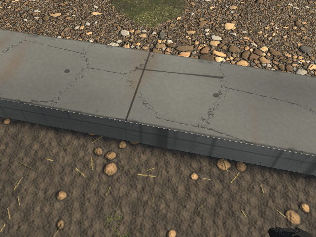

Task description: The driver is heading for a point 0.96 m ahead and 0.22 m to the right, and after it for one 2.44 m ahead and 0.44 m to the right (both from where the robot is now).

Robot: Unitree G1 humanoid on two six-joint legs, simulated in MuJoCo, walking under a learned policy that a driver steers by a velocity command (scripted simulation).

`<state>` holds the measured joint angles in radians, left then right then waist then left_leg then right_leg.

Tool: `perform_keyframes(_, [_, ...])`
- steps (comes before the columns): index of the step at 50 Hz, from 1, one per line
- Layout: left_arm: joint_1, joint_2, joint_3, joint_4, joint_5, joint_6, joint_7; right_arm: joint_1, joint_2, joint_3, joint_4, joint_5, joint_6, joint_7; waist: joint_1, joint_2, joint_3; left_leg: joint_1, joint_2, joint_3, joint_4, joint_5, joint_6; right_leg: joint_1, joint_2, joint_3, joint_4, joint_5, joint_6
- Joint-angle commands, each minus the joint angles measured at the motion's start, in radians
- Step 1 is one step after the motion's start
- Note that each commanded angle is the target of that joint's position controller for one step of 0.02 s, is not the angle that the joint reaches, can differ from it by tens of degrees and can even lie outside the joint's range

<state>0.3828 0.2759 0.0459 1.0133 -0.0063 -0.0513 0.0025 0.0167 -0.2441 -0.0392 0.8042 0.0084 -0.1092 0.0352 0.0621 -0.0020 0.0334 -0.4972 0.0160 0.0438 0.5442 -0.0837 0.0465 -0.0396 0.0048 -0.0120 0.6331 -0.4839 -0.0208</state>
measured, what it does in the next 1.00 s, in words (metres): walks ahead: right foot, then left foot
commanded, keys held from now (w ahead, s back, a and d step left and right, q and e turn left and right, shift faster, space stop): w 0.66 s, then w+e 0.34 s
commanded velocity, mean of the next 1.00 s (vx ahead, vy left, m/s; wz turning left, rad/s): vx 0.50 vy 0.00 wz -0.10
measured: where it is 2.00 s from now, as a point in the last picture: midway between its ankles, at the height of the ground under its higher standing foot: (234, 97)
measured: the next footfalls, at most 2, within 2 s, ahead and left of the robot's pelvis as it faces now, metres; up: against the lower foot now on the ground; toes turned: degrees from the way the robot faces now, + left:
right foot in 0.46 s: +0.40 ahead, -0.11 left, +0.00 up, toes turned -5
left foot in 0.96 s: +0.67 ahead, +0.06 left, +0.00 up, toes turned -4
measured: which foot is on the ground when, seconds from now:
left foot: down 0.00-0.48, up 0.50-0.94, down 0.96-1.00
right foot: up 0.00-0.44, down 0.46-0.96, up 0.98-1.00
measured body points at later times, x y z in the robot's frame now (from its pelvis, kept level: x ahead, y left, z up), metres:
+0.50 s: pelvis +0.28 -0.03 +0.01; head +0.30 -0.04 +0.45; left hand +0.44 +0.22 -0.10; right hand +0.25 -0.28 -0.15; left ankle +0.13 +0.10 -0.70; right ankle +0.36 -0.11 -0.72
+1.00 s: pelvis +0.53 -0.02 +0.00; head +0.56 -0.01 +0.45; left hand +0.52 +0.24 -0.14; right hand +0.68 -0.27 -0.10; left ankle +0.63 +0.06 -0.72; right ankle +0.37 -0.10 -0.68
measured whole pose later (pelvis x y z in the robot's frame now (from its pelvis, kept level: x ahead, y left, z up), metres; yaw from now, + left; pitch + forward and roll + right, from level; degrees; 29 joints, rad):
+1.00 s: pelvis +0.53 -0.02 +0.00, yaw -8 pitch +0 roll -1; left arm 0.40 0.21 0.04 1.01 0.00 -0.06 0.01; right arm 0.04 -0.21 -0.02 0.87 -0.05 -0.09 -0.01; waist 0.07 0.00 0.05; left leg -0.41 0.02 0.08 0.55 -0.15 0.05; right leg -0.15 0.07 0.03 0.79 -0.47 -0.08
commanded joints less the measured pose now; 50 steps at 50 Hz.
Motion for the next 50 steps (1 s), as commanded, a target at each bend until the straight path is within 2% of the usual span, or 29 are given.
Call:
perform_keyframes(1, [0.024,0.111,0.007,-0.079,-0.023,-0.056,-0.011,0.411,-0.198,-0.058,0.060,0.003,0.006,-0.009,-0.182,0.191,-0.361,0.892,0.356,-0.698,-0.217,-0.235,0.245,-0.680,0.009,0.140,0.676,-0.087,-0.033])
perform_keyframes(2, [-0.066,0.145,0.016,-0.111,-0.042,-0.069,-0.012,0.315,-0.173,-0.048,0.040,0.003,0.005,-0.014,-0.162,0.152,-0.215,0.744,0.328,-0.549,-0.243,-0.165,0.207,-0.726,-0.045,0.106,0.670,0.008,-0.044])
perform_keyframes(3, [-0.110,0.138,0.017,-0.116,-0.033,-0.073,-0.006,0.243,-0.154,-0.042,0.027,-0.006,0.004,-0.014,-0.134,0.074,-0.142,0.598,0.294,-0.449,-0.276,-0.062,0.194,-0.692,-0.091,0.083,0.622,0.099,-0.042])
perform_keyframes(4, [-0.117,0.125,0.023,-0.116,-0.020,-0.066,-0.003,0.200,-0.128,-0.034,0.022,-0.014,0.001,-0.011,-0.100,0.057,-0.091,0.485,0.260,-0.371,-0.309,0.019,0.185,-0.641,-0.122,0.081,0.567,0.153,-0.035])
perform_keyframes(6, [-0.076,0.078,0.021,-0.106,-0.014,-0.039,-0.002,0.178,-0.105,-0.028,0.029,-0.019,-0.005,-0.005,-0.054,0.079,-0.076,0.382,0.221,-0.290,-0.370,0.059,0.182,-0.552,-0.148,0.082,0.506,0.201,-0.024])
perform_keyframes(7, [-0.051,0.032,0.001,-0.099,0.085,-0.007,-0.026,0.269,-0.113,-0.026,0.085,-0.043,0.000,-0.014,-0.035,0.014,-0.044,0.294,0.208,-0.224,-0.372,0.178,0.165,-0.488,-0.116,0.025,0.492,0.213,-0.010])
perform_keyframes(8, [-0.059,0.013,0.000,-0.113,0.085,0.010,-0.036,0.289,-0.131,-0.032,0.101,-0.039,0.000,-0.017,-0.022,0.050,-0.029,0.279,0.189,-0.173,-0.381,0.219,0.165,-0.498,-0.117,0.013,0.461,0.240,-0.001])
perform_keyframes(10, [-0.125,0.031,-0.001,-0.142,0.061,0.022,-0.045,0.287,-0.135,-0.034,0.110,-0.031,0.000,-0.015,-0.025,0.084,-0.003,0.270,0.168,-0.127,-0.408,0.191,0.163,-0.533,-0.130,-0.001,0.364,0.322,0.012])
perform_keyframes(14, [-0.290,0.034,-0.015,-0.196,0.039,0.014,-0.048,0.316,-0.140,-0.035,0.133,-0.026,0.005,-0.013,-0.070,0.077,0.025,0.306,0.150,-0.092,-0.443,0.094,0.149,-0.491,-0.115,-0.034,0.092,0.455,0.014])
perform_keyframes(17, [-0.355,0.052,-0.013,-0.225,0.035,0.009,-0.042,0.369,-0.152,-0.040,0.164,-0.027,0.010,-0.019,-0.092,0.078,0.036,0.411,0.189,-0.110,-0.425,0.092,0.138,-0.486,-0.100,-0.035,-0.007,0.447,-0.001])
perform_keyframes(20, [-0.340,0.072,-0.004,-0.235,0.038,-0.003,-0.037,0.371,-0.162,-0.044,0.181,-0.032,0.017,-0.027,-0.079,0.080,0.035,0.498,0.225,-0.119,-0.351,0.179,0.121,-0.447,-0.081,-0.039,-0.069,0.347,-0.038])
perform_keyframes(22, [-0.173,0.082,0.010,-0.185,0.047,-0.020,-0.027,0.354,-0.156,-0.040,0.189,-0.033,0.026,-0.029,0.001,0.046,-0.033,0.489,0.181,-0.070,-0.129,0.376,0.091,-0.233,-0.028,-0.067,-0.175,0.317,-0.073])
perform_keyframes(23, [0.006,0.131,0.028,-0.128,0.062,-0.035,-0.016,0.363,-0.120,-0.026,0.179,-0.036,0.027,-0.028,0.054,-0.025,-0.142,0.384,0.119,-0.025,0.105,0.325,0.069,0.000,-0.083,0.006,-0.194,0.279,-0.107])
perform_keyframes(24, [0.127,0.259,0.062,-0.110,0.075,-0.039,-0.005,0.425,-0.037,-0.003,0.136,-0.006,0.022,-0.022,0.051,-0.271,-0.247,0.060,-0.028,0.062,0.462,-0.058,0.017,0.269,-0.358,0.433,-0.294,0.141,-0.207])
perform_keyframes(25, [0.097,0.245,0.064,-0.103,0.041,-0.023,-0.009,0.415,-0.106,-0.022,0.151,-0.028,0.024,-0.027,0.032,-0.261,-0.245,-0.095,-0.083,-0.043,0.602,-0.437,0.027,0.267,-0.411,0.660,-0.409,0.111,-0.235])
perform_keyframes(26, [-0.004,0.185,0.048,-0.124,0.027,-0.019,-0.012,0.366,-0.129,-0.030,0.152,-0.033,0.029,-0.025,-0.009,-0.138,-0.129,-0.139,-0.010,-0.091,0.650,-0.373,0.043,0.163,-0.375,0.513,-0.399,0.076,-0.218])
perform_keyframes(27, [-0.073,0.117,0.032,-0.138,0.025,-0.023,-0.017,0.325,-0.110,-0.024,0.150,-0.029,0.027,-0.017,-0.027,-0.069,-0.062,-0.122,0.030,-0.092,0.622,-0.287,0.044,0.056,-0.334,0.409,-0.424,0.133,-0.203])
perform_keyframes(28, [-0.105,0.080,0.021,-0.137,0.024,-0.029,-0.016,0.305,-0.087,-0.020,0.153,-0.028,0.030,-0.014,-0.049,-0.061,-0.017,-0.086,0.062,-0.086,0.567,-0.234,0.040,-0.023,-0.290,0.315,-0.458,0.213,-0.174])
perform_keyframes(29, [-0.110,0.057,0.014,-0.124,0.021,-0.035,-0.012,0.303,-0.080,-0.018,0.156,-0.042,0.040,-0.013,-0.068,-0.077,-0.001,-0.047,0.078,-0.081,0.531,-0.203,0.028,-0.068,-0.256,0.246,-0.479,0.306,-0.153])
perform_keyframes(32, [-0.053,0.066,0.012,-0.084,0.015,-0.055,-0.010,0.287,-0.059,-0.012,0.162,-0.052,0.060,-0.002,-0.083,-0.068,-0.020,-0.038,0.081,-0.048,0.508,-0.140,0.000,-0.055,-0.225,0.141,-0.482,0.545,-0.161])
perform_keyframes(35, [0.004,0.070,0.011,-0.051,0.007,-0.056,-0.009,0.165,-0.054,-0.007,0.123,-0.056,0.062,0.002,-0.065,-0.056,0.014,-0.117,0.096,-0.017,0.416,-0.060,-0.031,-0.030,-0.204,0.109,-0.499,0.618,-0.174])
perform_keyframes(40, [0.056,0.079,0.011,-0.022,0.017,-0.043,-0.002,-0.011,-0.033,0.012,0.061,-0.041,0.054,-0.005,-0.024,-0.073,0.047,-0.066,0.044,0.023,0.129,0.022,-0.067,-0.027,-0.162,0.094,-0.460,0.705,-0.175])
perform_keyframes(43, [0.069,0.086,0.016,-0.012,0.022,-0.037,0.002,-0.053,-0.049,0.014,0.034,-0.034,0.044,-0.017,-0.016,-0.078,0.036,-0.026,0.022,0.016,0.050,0.017,-0.055,0.019,-0.179,0.129,-0.395,0.810,-0.172])
perform_keyframes(44, [0.053,0.092,0.018,-0.016,0.026,-0.034,0.004,-0.048,-0.059,0.013,0.027,-0.033,0.038,-0.021,-0.028,-0.080,0.026,0.008,0.016,0.007,0.026,0.004,-0.044,0.025,-0.182,0.141,-0.364,0.859,-0.163])
perform_keyframes(45, [0.028,0.083,0.020,-0.027,0.033,-0.033,0.007,0.046,-0.055,0.011,0.051,-0.029,0.033,-0.033,-0.062,-0.103,-0.023,0.119,-0.003,0.006,0.040,-0.025,-0.032,0.003,-0.184,0.142,-0.297,0.927,-0.158])
perform_keyframes(47, [-0.034,0.093,0.026,-0.048,0.011,-0.037,0.004,0.276,-0.108,-0.013,0.115,-0.045,0.014,-0.054,-0.170,-0.026,-0.114,0.396,-0.015,0.008,-0.100,0.006,-0.002,-0.073,-0.108,0.118,-0.028,0.948,-0.122])
perform_keyframes(48, [-0.039,0.047,0.013,-0.082,0.000,-0.042,0.002,0.412,-0.196,-0.038,0.128,-0.071,0.004,-0.068,-0.210,0.076,-0.219,0.616,0.191,-0.189,-0.141,-0.023,0.037,-0.238,-0.043,0.088,0.227,0.645,-0.095])
perform_keyframes(49, [0.104,-0.078,-0.010,-0.102,-0.018,-0.032,0.010,0.413,-0.301,-0.062,0.118,-0.077,0.016,-0.064,-0.121,0.299,-0.296,0.780,0.469,-0.553,-0.212,0.058,0.141,-0.510,0.094,0.013,0.490,-0.056,-0.070])
perform_keyframes(50, [0.095,0.030,0.015,-0.073,0.014,-0.007,0.017,0.342,-0.224,-0.056,0.099,-0.051,0.037,-0.056,-0.111,0.141,-0.254,0.665,0.435,-0.606,-0.261,-0.248,0.162,-0.557,0.020,0.071,0.593,-0.045,-0.081])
